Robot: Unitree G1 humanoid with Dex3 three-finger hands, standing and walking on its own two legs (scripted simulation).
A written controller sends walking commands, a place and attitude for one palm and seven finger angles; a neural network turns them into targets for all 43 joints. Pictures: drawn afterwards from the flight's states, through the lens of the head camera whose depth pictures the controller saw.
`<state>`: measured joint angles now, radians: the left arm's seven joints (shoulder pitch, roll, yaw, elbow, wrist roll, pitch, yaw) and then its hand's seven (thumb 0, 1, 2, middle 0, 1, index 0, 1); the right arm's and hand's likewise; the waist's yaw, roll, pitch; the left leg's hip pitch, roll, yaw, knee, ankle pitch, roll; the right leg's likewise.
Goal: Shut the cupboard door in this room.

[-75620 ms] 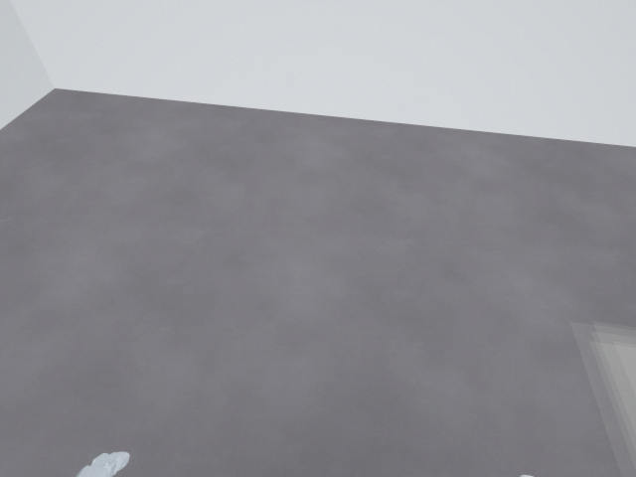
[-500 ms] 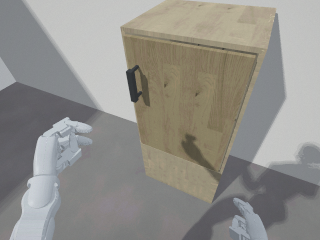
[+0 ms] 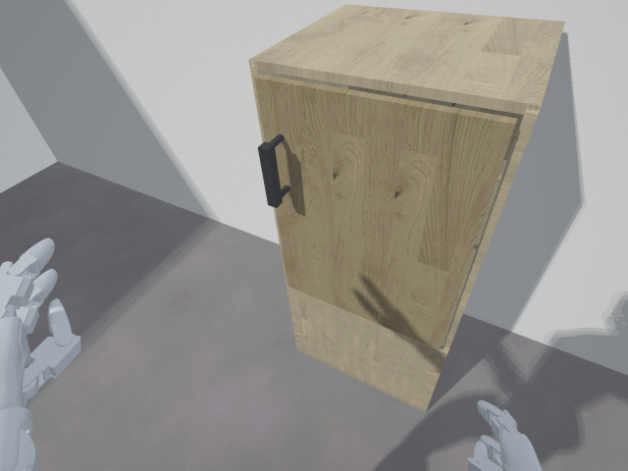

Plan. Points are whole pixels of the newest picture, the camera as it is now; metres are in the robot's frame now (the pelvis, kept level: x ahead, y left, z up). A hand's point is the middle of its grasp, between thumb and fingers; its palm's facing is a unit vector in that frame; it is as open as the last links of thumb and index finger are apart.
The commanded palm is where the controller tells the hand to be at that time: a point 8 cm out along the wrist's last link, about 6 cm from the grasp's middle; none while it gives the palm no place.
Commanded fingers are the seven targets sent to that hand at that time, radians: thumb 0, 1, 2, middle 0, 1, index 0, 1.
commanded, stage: draw the hand back to the body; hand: left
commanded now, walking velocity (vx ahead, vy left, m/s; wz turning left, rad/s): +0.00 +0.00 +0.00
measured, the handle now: (276, 171) +0.64 +0.17 +0.05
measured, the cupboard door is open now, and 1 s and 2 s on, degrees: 0 0 0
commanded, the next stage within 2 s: step back with the hand held close in 0.16 s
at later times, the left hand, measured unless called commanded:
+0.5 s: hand (84, 333) +0.20 +0.27 +0.15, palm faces +0.38 -0.79 -0.48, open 7.4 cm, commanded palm +0.14 +0.31 +0.17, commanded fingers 0.00 0.90 0.90 -0.20 -0.30 -0.20 -0.30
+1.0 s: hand out of the picture +0.07 +0.30 +0.15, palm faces +0.49 -0.74 -0.47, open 7.4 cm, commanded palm -0.01 +0.33 +0.17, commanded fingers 0.00 0.90 0.90 -0.20 -0.30 -0.20 -0.30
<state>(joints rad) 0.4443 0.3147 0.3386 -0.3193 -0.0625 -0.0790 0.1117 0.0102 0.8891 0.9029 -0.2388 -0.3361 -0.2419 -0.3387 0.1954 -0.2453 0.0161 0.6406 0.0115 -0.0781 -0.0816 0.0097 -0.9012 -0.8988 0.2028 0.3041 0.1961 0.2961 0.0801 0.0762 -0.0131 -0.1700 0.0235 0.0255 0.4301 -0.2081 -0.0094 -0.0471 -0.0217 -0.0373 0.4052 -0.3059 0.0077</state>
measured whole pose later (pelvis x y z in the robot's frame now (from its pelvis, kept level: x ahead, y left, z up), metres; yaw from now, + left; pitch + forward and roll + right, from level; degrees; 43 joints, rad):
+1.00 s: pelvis -0.12 +0.02 -0.02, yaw +7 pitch -2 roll -2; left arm 0.50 0.42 0.42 -0.46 -0.03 -0.21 0.13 0.01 0.88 0.90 -0.21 -0.30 -0.21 -0.30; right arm 0.25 -0.22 0.01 0.57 0.02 -0.04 -0.09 0.01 -0.90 -0.90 0.20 0.30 0.20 0.30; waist -0.03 0.02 0.04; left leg -0.48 0.03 0.02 0.61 -0.21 0.04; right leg -0.32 0.02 0.00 0.60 -0.25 0.02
